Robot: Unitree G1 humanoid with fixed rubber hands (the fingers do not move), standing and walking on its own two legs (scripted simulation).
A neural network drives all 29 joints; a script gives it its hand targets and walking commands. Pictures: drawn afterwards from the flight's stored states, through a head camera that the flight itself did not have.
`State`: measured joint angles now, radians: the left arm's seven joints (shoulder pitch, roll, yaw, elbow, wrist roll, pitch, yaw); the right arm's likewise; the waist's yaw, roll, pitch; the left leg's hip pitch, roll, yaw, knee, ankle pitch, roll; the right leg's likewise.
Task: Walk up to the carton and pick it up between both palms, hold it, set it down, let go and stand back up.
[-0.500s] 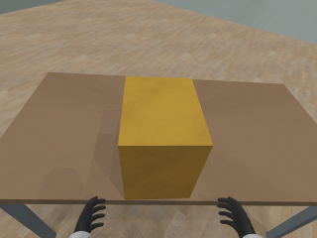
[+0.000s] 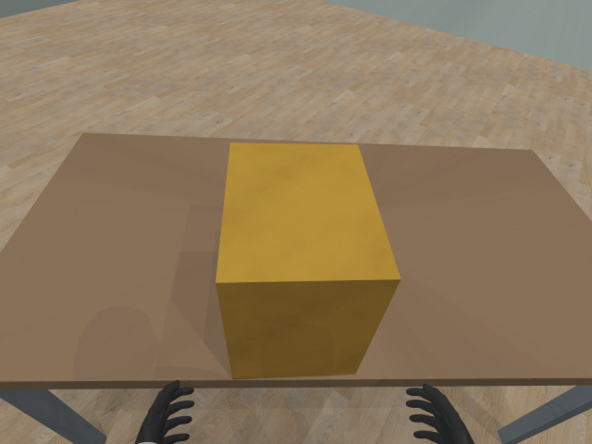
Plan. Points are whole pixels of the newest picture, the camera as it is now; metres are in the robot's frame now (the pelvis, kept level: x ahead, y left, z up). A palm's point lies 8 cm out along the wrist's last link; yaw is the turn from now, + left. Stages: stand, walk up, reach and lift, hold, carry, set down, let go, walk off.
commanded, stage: let go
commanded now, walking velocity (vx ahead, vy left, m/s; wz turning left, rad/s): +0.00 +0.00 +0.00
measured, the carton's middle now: (295, 262) +0.40 +0.02 +0.01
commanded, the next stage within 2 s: stand in 0.02 s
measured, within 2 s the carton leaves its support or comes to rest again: neither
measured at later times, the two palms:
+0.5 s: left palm out of the picture +0.11 +0.26 -0.11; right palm out of the picture +0.16 -0.25 -0.09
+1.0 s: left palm out of the picture +0.09 +0.26 -0.12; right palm out of the picture +0.16 -0.25 -0.09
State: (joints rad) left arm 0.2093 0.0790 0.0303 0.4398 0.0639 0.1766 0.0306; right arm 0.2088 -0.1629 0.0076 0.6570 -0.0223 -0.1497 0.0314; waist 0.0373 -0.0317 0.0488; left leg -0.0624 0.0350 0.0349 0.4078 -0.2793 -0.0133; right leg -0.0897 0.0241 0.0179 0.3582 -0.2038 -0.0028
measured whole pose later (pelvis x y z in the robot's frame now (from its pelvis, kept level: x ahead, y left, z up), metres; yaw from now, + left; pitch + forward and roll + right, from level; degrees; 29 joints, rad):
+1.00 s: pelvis +0.01 -0.01 +0.00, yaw +0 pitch -1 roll +0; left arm 0.21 0.24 0.10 0.85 0.06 -0.01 -0.01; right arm 0.21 -0.27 0.01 0.66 -0.03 -0.03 0.01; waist 0.04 0.00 0.05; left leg -0.11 0.03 0.04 0.41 -0.29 -0.01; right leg -0.17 0.02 0.02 0.43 -0.25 -0.01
